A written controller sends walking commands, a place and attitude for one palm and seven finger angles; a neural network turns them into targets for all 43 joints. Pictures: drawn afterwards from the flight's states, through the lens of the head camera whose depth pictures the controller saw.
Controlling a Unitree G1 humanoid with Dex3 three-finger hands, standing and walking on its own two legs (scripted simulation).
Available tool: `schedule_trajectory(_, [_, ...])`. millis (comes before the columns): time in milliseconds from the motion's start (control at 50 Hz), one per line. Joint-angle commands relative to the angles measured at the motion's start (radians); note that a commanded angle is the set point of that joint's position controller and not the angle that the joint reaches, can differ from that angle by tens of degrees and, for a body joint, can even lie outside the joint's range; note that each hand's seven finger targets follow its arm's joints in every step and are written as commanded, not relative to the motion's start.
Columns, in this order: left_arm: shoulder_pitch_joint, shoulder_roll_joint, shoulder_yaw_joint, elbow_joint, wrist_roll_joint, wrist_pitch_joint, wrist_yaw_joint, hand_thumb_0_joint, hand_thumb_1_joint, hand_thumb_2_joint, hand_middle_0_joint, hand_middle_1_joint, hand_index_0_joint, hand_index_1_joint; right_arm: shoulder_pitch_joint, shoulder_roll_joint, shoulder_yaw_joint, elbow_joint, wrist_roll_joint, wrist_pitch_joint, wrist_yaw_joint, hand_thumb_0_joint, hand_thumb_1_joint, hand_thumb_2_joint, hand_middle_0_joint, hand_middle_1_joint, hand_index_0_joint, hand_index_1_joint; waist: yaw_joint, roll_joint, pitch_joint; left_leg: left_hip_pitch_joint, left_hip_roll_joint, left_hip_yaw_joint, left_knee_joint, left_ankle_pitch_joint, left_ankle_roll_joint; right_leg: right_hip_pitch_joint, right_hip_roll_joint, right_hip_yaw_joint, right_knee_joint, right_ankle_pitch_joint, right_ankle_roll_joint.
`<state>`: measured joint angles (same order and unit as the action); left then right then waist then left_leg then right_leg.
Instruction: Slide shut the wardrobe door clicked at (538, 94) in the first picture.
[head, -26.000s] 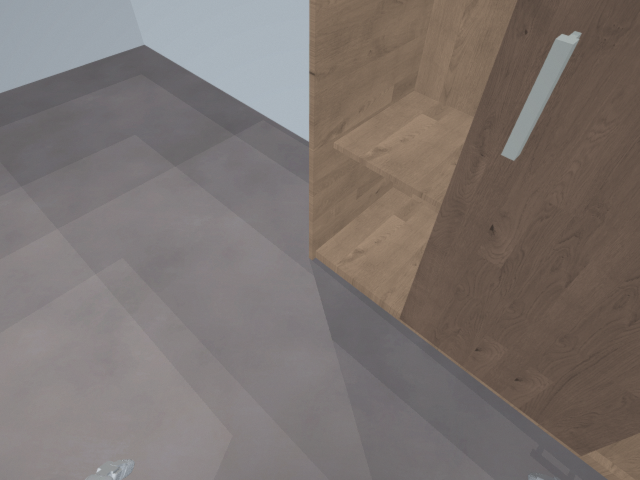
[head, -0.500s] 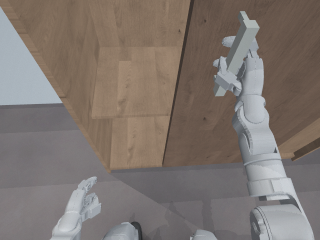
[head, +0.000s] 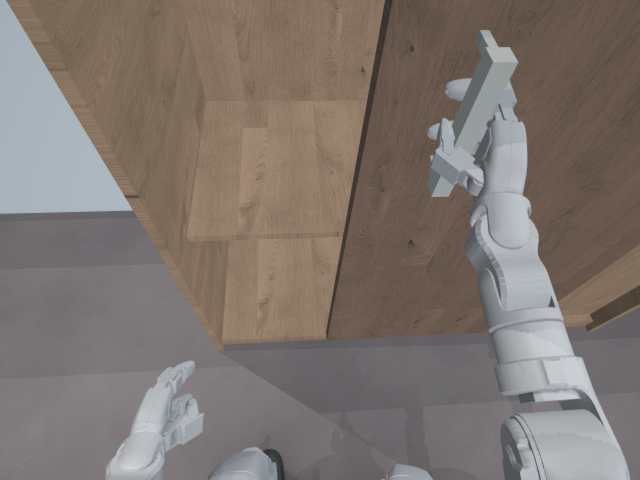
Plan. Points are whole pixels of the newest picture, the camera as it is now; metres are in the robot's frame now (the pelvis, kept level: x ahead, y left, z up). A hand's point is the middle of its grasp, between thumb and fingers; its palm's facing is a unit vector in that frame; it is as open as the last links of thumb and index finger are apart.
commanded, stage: step sideways, sliding the door along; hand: right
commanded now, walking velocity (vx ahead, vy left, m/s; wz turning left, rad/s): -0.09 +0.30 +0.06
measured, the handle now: (459, 122) +0.47 -0.16 +0.16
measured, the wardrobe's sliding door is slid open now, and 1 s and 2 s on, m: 0.32 0.32 0.32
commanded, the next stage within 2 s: stop walking and hold the door there in 0.16 s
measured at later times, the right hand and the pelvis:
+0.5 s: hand (446, 154) +0.43 -0.14 +0.16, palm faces +0.11 +0.98 -0.14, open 6.2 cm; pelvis +0.01 -0.01 +0.00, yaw +2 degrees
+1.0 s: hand (453, 155) +0.42 -0.14 +0.16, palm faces -0.06 +1.00 -0.07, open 6.1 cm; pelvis +0.03 -0.08 +0.01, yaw +4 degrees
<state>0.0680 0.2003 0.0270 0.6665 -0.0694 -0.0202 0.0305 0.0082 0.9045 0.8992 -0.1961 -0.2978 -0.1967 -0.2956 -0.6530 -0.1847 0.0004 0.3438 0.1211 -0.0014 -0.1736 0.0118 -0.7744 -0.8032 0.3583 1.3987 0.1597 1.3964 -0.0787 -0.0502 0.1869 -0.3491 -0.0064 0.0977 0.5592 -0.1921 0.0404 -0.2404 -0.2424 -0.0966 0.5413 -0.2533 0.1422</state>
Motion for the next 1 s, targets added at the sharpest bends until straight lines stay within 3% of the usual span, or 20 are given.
schedule_trajectory(0, [-0.076, 0.115, 0.037, -0.139, 0.001, -0.048, 0.011, 0.000, 0.900, 0.900, -0.200, -0.300, -0.200, -0.300, -0.528, 0.091, 0.217, -0.393, -0.027, -0.142, 0.098, 0.000, -0.900, -0.900, 0.450, 1.400, 0.450, 1.400, 0.102, 0.013, -0.609, 0.195, 0.054, -0.096, -0.047, 0.337, -0.031, 0.245, 0.007, 0.008, -0.006, 0.408, -0.140])
schedule_trajectory(240, [-0.079, 0.118, 0.038, -0.149, 0.002, -0.045, 0.011, 0.000, 0.900, 0.900, -0.200, -0.300, -0.200, -0.300, -0.511, 0.108, 0.229, -0.393, -0.029, -0.140, 0.106, 0.000, -0.900, -0.900, 0.450, 1.400, 0.450, 1.400, 0.103, -0.024, -0.597, 0.179, 0.027, -0.083, -0.031, 0.279, -0.040, 0.241, -0.009, 0.010, -0.028, 0.409, -0.153])
schedule_trajectory(260, [0.001, 0.184, 0.077, -0.075, 0.022, -0.030, 0.022, 0.000, 0.900, 0.900, -0.200, -0.300, -0.200, -0.300, -0.314, -0.452, -0.349, -0.144, -0.053, -0.136, 0.041, 0.000, -0.900, -0.900, 0.450, 1.400, 0.450, 1.400, 0.068, 0.011, -0.596, 0.145, 0.054, -0.103, -0.062, 0.316, -0.035, 0.224, -0.002, -0.051, 0.002, 0.362, -0.148])
schedule_trajectory(280, [0.005, 0.182, 0.072, -0.084, 0.025, -0.015, 0.022, 0.000, 0.900, 0.900, -0.200, -0.300, -0.200, -0.300, -0.276, -0.366, -0.210, -0.207, -0.052, -0.128, 0.056, 0.000, -0.900, -0.900, 0.450, 1.400, 0.450, 1.400, 0.070, 0.043, -0.575, 0.192, 0.083, -0.124, -0.077, 0.315, -0.025, 0.150, 0.034, -0.032, 0.008, 0.251, -0.130])
schedule_trajectory(300, [-0.016, 0.151, 0.065, -0.107, 0.023, -0.017, 0.020, 0.000, 0.900, 0.900, -0.200, -0.300, -0.200, -0.300, -0.280, -0.252, -0.141, -0.213, -0.049, -0.125, 0.068, 0.000, -0.900, -0.900, 0.450, 1.400, 0.450, 1.400, 0.070, 0.084, -0.582, 0.196, 0.103, -0.139, -0.078, 0.344, -0.016, 0.141, 0.058, -0.040, 0.028, 0.209, -0.126])
schedule_trajectory(320, [-0.051, 0.122, 0.039, -0.137, 0.019, -0.028, 0.017, 0.000, 0.900, 0.900, -0.200, -0.300, -0.200, -0.300, -0.345, -0.115, 0.001, -0.326, -0.039, -0.137, 0.095, 0.000, -0.900, -0.900, 0.450, 1.400, 0.450, 1.400, 0.083, 0.087, -0.602, 0.211, 0.109, -0.146, -0.088, 0.334, -0.016, 0.150, 0.079, -0.039, 0.025, 0.183, -0.122])
schedule_trajectory(380, [-0.075, 0.124, 0.026, -0.123, 0.013, -0.045, 0.031, 0.000, 0.900, 0.900, -0.200, -0.300, -0.200, -0.300, -0.285, -0.197, -0.081, -0.281, -0.028, -0.133, 0.073, 0.000, -0.900, -0.900, 0.450, 1.400, 0.450, 1.400, 0.080, 0.113, -0.564, 0.155, 0.110, -0.164, -0.132, 0.222, -0.026, 0.178, 0.093, -0.032, -0.008, 0.128, -0.132])
schedule_trajectory(460, [-0.061, 0.115, 0.017, -0.126, 0.019, -0.059, 0.041, 0.000, 0.900, 0.900, -0.200, -0.300, -0.200, -0.300, -0.283, -0.164, -0.071, -0.265, -0.032, -0.126, 0.076, 0.000, -0.900, -0.900, 0.450, 1.400, 0.450, 1.400, 0.078, 0.151, -0.553, 0.135, 0.100, -0.152, -0.145, 0.193, -0.045, 0.187, 0.099, -0.042, -0.025, 0.116, -0.143])
schedule_trajectory(480, [-0.074, 0.126, 0.017, -0.116, 0.020, -0.061, 0.048, 0.000, 0.900, 0.900, -0.200, -0.300, -0.200, -0.300, -0.282, -0.172, -0.070, -0.272, -0.025, -0.126, 0.072, 0.000, -0.900, -0.900, 0.450, 1.400, 0.450, 1.400, 0.077, 0.085, -0.534, 0.132, 0.095, -0.155, -0.146, 0.176, -0.045, 0.185, 0.096, -0.040, -0.056, 0.118, -0.143])
schedule_trajectory(520, [-0.060, 0.118, 0.012, -0.121, 0.023, -0.068, 0.051, 0.000, 0.900, 0.900, -0.200, -0.300, -0.200, -0.300, -0.280, -0.142, -0.054, -0.262, -0.029, -0.124, 0.075, 0.000, -0.900, -0.900, 0.450, 1.400, 0.450, 1.400, 0.073, 0.094, -0.547, 0.140, 0.083, -0.136, -0.139, 0.172, -0.053, 0.194, 0.090, -0.042, -0.068, 0.137, -0.147])
schedule_trajectory(580, [-0.057, 0.132, 0.016, -0.102, 0.026, -0.071, 0.060, 0.000, 0.900, 0.900, -0.200, -0.300, -0.200, -0.300, -0.266, -0.160, -0.064, -0.241, -0.030, -0.120, 0.073, 0.000, -0.900, -0.900, 0.450, 1.400, 0.450, 1.400, 0.071, 0.107, -0.526, 0.143, 0.093, -0.147, -0.157, 0.183, -0.049, 0.187, 0.106, -0.054, -0.078, 0.112, -0.146])
schedule_trajectory(660, [-0.047, 0.122, 0.010, -0.105, 0.030, -0.074, 0.063, 0.000, 0.900, 0.900, -0.200, -0.300, -0.200, -0.300, -0.281, -0.126, -0.046, -0.236, -0.036, -0.124, 0.076, 0.000, -0.900, -0.900, 0.450, 1.400, 0.450, 1.400, 0.070, 0.108, -0.532, 0.144, 0.090, -0.133, -0.155, 0.193, -0.050, 0.193, 0.109, -0.066, -0.091, 0.118, -0.148])
schedule_trajectory(680, [-0.053, 0.133, 0.011, -0.092, 0.030, -0.072, 0.069, 0.000, 0.900, 0.900, -0.200, -0.300, -0.200, -0.300, -0.279, -0.133, -0.042, -0.233, -0.032, -0.122, 0.075, 0.000, -0.900, -0.900, 0.450, 1.400, 0.450, 1.400, 0.071, 0.073, -0.521, 0.147, 0.089, -0.130, -0.151, 0.206, -0.048, 0.193, 0.104, -0.065, -0.103, 0.133, -0.147])
schedule_trajectory(740, [-0.054, 0.118, 0.003, -0.102, 0.034, -0.073, 0.068, 0.000, 0.900, 0.900, -0.200, -0.300, -0.200, -0.300, -0.295, -0.059, 0.016, -0.232, -0.037, -0.121, 0.081, 0.000, -0.900, -0.900, 0.450, 1.400, 0.450, 1.400, 0.068, 0.075, -0.523, 0.137, 0.076, -0.110, -0.134, 0.189, -0.053, 0.188, 0.100, -0.069, -0.115, 0.135, -0.147])
schedule_trajectory(780, [-0.056, 0.123, 0.002, -0.087, 0.038, -0.071, 0.073, 0.000, 0.900, 0.900, -0.200, -0.300, -0.200, -0.300, -0.304, -0.035, 0.052, -0.226, -0.035, -0.122, 0.083, 0.000, -0.900, -0.900, 0.450, 1.400, 0.450, 1.400, 0.072, 0.030, -0.504, 0.125, 0.074, -0.102, -0.131, 0.184, -0.053, 0.194, 0.093, -0.072, -0.135, 0.149, -0.147])
schedule_trajectory(840, [-0.044, 0.126, 0.004, -0.082, 0.044, -0.066, 0.072, 0.000, 0.900, 0.900, -0.200, -0.300, -0.200, -0.300, -0.297, -0.037, 0.036, -0.199, -0.043, -0.123, 0.078, 0.000, -0.900, -0.900, 0.450, 1.400, 0.450, 1.400, 0.065, 0.057, -0.499, 0.118, 0.070, -0.100, -0.118, 0.200, -0.052, 0.180, 0.086, -0.074, -0.133, 0.157, -0.147])
schedule_trajectory(860, [-0.045, 0.116, 0.000, -0.083, 0.044, -0.063, 0.071, 0.000, 0.900, 0.900, -0.200, -0.300, -0.200, -0.300, -0.305, -0.001, 0.068, -0.209, -0.044, -0.125, 0.082, 0.000, -0.900, -0.900, 0.450, 1.400, 0.450, 1.400, 0.069, 0.062, -0.505, 0.124, 0.072, -0.096, -0.113, 0.211, -0.052, 0.183, 0.086, -0.074, -0.135, 0.163, -0.145])
schedule_trajectory(880, [-0.042, 0.126, 0.003, -0.068, 0.047, -0.061, 0.073, 0.000, 0.900, 0.900, -0.200, -0.300, -0.200, -0.300, -0.306, -0.028, 0.055, -0.204, -0.044, -0.127, 0.079, 0.000, -0.900, -0.900, 0.450, 1.400, 0.450, 1.400, 0.071, 0.047, -0.494, 0.130, 0.076, -0.096, -0.118, 0.215, -0.051, 0.172, 0.087, -0.072, -0.143, 0.166, -0.145])
schedule_trajectory(920, [-0.050, 0.110, -0.003, -0.078, 0.047, -0.059, 0.071, 0.000, 0.900, 0.900, -0.200, -0.300, -0.200, -0.300, -0.307, 0.025, 0.093, -0.210, -0.047, -0.132, 0.083, 0.000, -0.900, -0.900, 0.450, 1.400, 0.450, 1.400, 0.070, 0.042, -0.497, 0.123, 0.074, -0.092, -0.101, 0.236, -0.051, 0.177, 0.081, -0.073, -0.139, 0.189, -0.145])
schedule_trajectory(980, [-0.043, 0.117, 0.002, -0.059, 0.053, -0.055, 0.072, 0.000, 0.900, 0.900, -0.200, -0.300, -0.200, -0.300, -0.309, 0.028, 0.111, -0.221, -0.053, -0.140, 0.085, 0.000, -0.900, -0.900, 0.450, 1.400, 0.450, 1.400, 0.077, 0.018, -0.509, 0.137, 0.087, -0.089, -0.091, 0.307, -0.046, 0.192, 0.076, -0.072, -0.129, 0.262, -0.144])
